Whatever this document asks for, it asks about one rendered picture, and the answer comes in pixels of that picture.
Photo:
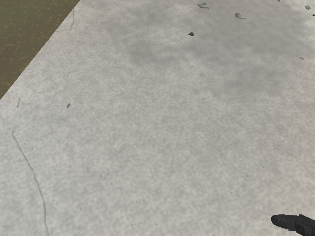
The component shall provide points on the robot right hand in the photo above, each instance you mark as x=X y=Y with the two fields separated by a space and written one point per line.
x=302 y=224

